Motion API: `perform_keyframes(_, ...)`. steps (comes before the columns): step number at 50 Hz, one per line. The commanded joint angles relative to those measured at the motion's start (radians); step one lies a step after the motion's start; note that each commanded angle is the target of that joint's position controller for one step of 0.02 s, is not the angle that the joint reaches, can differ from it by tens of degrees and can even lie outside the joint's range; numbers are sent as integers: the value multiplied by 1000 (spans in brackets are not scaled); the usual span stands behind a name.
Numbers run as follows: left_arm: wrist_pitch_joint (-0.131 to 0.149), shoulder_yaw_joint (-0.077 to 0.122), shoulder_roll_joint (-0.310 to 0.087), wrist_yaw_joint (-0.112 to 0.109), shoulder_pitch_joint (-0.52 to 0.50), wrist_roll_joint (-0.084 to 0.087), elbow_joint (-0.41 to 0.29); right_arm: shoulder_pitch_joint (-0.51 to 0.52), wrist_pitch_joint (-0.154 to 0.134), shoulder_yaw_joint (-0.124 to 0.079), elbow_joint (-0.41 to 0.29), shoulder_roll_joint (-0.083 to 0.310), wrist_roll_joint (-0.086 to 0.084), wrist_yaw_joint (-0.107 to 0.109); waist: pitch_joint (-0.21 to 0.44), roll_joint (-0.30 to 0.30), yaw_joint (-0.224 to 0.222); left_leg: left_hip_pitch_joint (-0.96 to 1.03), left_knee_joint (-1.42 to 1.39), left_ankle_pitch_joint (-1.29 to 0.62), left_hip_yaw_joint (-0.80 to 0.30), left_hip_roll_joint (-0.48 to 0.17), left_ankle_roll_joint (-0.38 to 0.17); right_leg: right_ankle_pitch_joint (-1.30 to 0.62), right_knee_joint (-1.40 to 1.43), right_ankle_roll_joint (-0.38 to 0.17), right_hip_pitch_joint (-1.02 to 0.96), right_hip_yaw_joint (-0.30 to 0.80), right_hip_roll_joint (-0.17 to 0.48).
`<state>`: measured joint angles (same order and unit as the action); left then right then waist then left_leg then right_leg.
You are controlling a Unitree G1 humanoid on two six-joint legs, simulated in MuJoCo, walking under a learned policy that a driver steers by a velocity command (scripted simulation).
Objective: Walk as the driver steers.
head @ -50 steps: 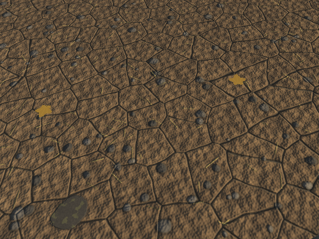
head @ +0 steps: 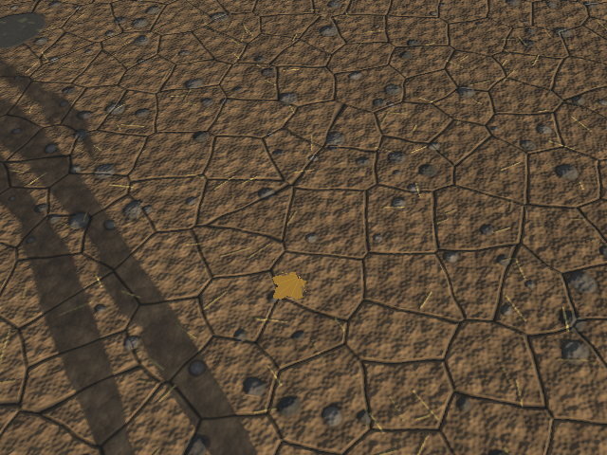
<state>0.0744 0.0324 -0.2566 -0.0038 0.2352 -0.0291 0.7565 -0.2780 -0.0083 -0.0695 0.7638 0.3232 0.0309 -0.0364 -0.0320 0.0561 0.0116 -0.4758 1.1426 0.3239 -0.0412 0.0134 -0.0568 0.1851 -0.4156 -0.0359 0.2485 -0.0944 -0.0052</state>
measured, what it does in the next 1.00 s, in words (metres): walks ahead: left foot, then right foot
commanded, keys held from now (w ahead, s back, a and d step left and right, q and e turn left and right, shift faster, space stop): w+q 0.20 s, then w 0.38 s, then w+e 0.42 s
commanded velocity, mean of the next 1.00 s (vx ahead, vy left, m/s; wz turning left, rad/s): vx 0.50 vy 0.00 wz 0.12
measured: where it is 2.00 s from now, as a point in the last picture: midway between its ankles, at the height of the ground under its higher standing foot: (299, 257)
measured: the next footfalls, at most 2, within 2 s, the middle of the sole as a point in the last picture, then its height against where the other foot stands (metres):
left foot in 0.34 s outside the picture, level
right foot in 0.90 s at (313, 381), level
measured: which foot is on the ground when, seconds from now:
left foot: up 0.00-0.32, down 0.34-0.92, up 0.94-1.00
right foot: down 0.00-0.36, up 0.38-0.88, down 0.90-1.00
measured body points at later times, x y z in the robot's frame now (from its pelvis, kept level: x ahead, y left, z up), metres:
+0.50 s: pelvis +0.25 +0.08 +0.00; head +0.28 +0.10 +0.45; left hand +0.25 +0.34 -0.14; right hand +0.43 -0.15 -0.12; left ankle +0.27 +0.14 -0.74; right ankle +0.21 -0.08 -0.65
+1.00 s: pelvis +0.54 +0.08 -0.02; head +0.57 +0.08 +0.43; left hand +0.65 +0.36 -0.13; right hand +0.59 -0.17 -0.16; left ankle +0.36 +0.17 -0.63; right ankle +0.61 +0.04 -0.74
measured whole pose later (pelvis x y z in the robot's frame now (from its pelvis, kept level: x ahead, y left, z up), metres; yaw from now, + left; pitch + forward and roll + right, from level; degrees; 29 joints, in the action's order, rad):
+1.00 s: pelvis +0.54 +0.08 -0.02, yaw +3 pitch +1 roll +0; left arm 0.03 0.06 -0.27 0.03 0.18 -0.01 0.80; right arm -0.32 -0.08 -0.02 0.89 0.24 0.02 0.01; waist -0.06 0.01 0.01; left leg -0.26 1.20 0.37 0.03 0.01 -0.03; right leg 0.19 -0.57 -0.13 0.40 -0.06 -0.10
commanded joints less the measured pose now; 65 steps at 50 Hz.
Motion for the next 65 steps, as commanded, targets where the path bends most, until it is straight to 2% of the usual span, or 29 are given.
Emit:
perform_keyframes(1,32,32,-115,6,62,12,-20,-11,11,-4,-68,33,5,-19,29,-160,-3,-161,13,-71,-29,-65,16,-175,243,-118,-132,207,275)
perform_keyframes(8,27,41,-129,7,112,10,23,210,5,19,-141,-9,2,-42,-26,-144,-43,-199,-293,-287,45,-83,26,-251,263,-102,-174,-8,246)
perform_keyframes(13,8,48,-162,-1,188,9,70,304,1,26,-178,-9,14,-46,-55,-144,-69,-103,-495,-175,127,-44,-31,-389,211,-83,-261,-65,283)
perform_keyframes(15,-6,50,-189,-4,201,7,89,248,-5,18,-161,3,22,-32,-14,-159,-37,12,-543,-74,157,19,-70,-705,71,-75,-302,-96,290)
perform_keyframes(16,-13,49,-197,-4,200,8,95,142,-14,10,-127,14,27,-23,48,-150,14,142,-594,-73,160,58,-94,-809,-78,-69,-297,-118,281)
perform_keyframes(17,-17,40,-182,-4,194,12,90,-30,-26,-4,-65,37,36,-11,148,-105,89,381,-654,-127,137,69,-118,-729,-289,-49,-198,-149,249)
perform_keyframes(18,-13,16,-104,4,212,27,40,-162,-30,-29,-44,130,50,7,297,43,127,703,-680,18,-190,-186,-187,-320,-608,-13,90,-152,195)
perform_keyframes(19,-13,16,-84,14,225,28,1,-167,-22,-51,-44,221,5,17,393,208,87,837,-826,-97,-675,-420,-296,348,-914,28,366,-66,13)
perform_keyframes(20,-17,34,-156,10,110,15,-9,-143,-16,-49,-46,197,-12,26,304,39,113,783,-821,-259,-552,-387,-282,279,-962,19,459,77,53)
perform_keyframes(21,-7,23,-119,14,66,29,-18,-92,-23,-34,-31,143,-13,34,179,17,81,656,-817,-385,-391,-346,-263,210,-925,9,468,93,88)
perform_keyframes(22,-3,18,-102,16,81,28,-2,-56,-31,-17,-18,87,-12,34,101,-21,34,526,-841,-462,-289,-290,-214,172,-822,4,412,100,121)
perform_keyframes(23,-15,19,-99,19,99,12,10,-26,-39,-4,-10,54,-17,34,65,-16,-4,442,-869,-486,-223,-246,-181,160,-755,8,355,104,136)
perform_keyframes(25,-44,19,-88,28,156,-7,44,-3,-56,7,-5,28,-18,29,63,2,-39,359,-922,-487,-160,-208,-167,130,-710,18,268,93,127)
perform_keyframes(27,-54,21,-74,38,130,-9,40,-27,-68,2,18,47,-26,27,40,1,-46,344,-972,-454,-132,-193,-178,77,-665,28,299,82,126)
perform_keyframes(32,-55,19,-63,43,-45,0,0,-92,-77,2,63,49,-21,26,-36,-7,-2,402,-1037,-406,-55,-187,-161,-105,-482,41,435,85,133)
perform_keyframes(35,-49,13,-52,47,-124,8,-19,-128,-85,5,89,47,-13,30,-61,-7,25,446,-1046,-448,13,-198,-138,-178,-373,21,439,98,95)
perform_keyframes(38,-43,9,-50,53,-197,3,-46,-157,-87,10,116,41,-9,42,-85,-11,44,519,-1036,-520,68,-217,-118,-196,-276,-10,438,65,68)
perform_keyframes(40,-40,6,-47,57,-218,-2,-60,-163,-85,13,131,46,-7,51,-87,-9,44,573,-995,-629,99,-230,-101,-155,-217,-37,411,31,48)
perform_keyframes(42,-38,10,-53,54,-180,-3,-56,-144,-83,11,138,70,-3,59,-51,14,17,611,-879,-941,140,-234,-79,-69,-184,-76,315,-19,-5)
perform_keyframes(44,-33,28,-86,45,-25,-7,-16,-129,-71,4,141,103,4,65,53,36,-50,630,-612,-1193,172,-232,-62,27,-157,-122,143,-54,-79)
perform_keyframes(45,-26,45,-114,38,128,-17,29,-116,-65,4,133,113,0,68,137,15,-121,531,-391,-1082,199,-213,-43,-8,-87,-156,-67,-19,-85)
perform_keyframes(46,-27,79,-218,24,269,-30,53,-113,-73,17,87,78,-17,64,248,-97,-172,261,-52,-741,224,-151,-12,73,-60,-246,-348,268,117)
perform_keyframes(47,-38,99,-284,21,227,-2,41,-133,-84,20,43,27,-26,47,331,-328,-98,-109,296,157,143,89,34,-57,71,-394,-560,827,356)
perform_keyframes(48,-43,99,-266,27,186,33,43,-64,-90,16,33,68,-3,42,288,-154,-107,-212,338,115,-32,17,20,-94,89,-391,-529,775,332)
perform_keyframes(50,-45,73,-161,18,105,26,43,-4,-107,26,10,46,-13,37,68,-24,-49,-199,178,7,-20,-72,24,-202,136,-315,-257,550,268)
perform_keyframes(52,-37,58,-122,11,61,28,43,-11,-71,30,4,31,15,34,27,-33,6,-101,61,5,-17,-102,54,-281,173,-269,-106,436,183)
perform_keyframes(55,-17,66,-157,14,84,30,49,-2,-34,36,-14,9,22,26,33,-72,18,-80,-59,-29,18,-103,90,-316,203,-268,-38,375,134)
perform_keyframes(60,-21,75,-172,15,156,32,55,204,-32,43,-85,4,12,20,-6,-107,-52,-140,-340,-244,35,-95,123,-245,213,-212,-66,373,86)
perform_keyframes(65,-27,81,-186,6,222,17,57,327,-48,49,-134,16,-1,16,8,-120,-106,-131,-500,-281,29,-48,109,-358,123,-189,-186,428,106)
Keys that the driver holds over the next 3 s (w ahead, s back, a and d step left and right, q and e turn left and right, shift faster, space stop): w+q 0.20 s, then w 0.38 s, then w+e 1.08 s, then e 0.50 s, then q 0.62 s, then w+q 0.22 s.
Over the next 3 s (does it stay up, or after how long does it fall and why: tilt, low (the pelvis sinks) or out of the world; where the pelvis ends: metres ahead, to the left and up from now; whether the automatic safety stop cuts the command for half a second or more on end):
stays up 1.06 0.00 0.01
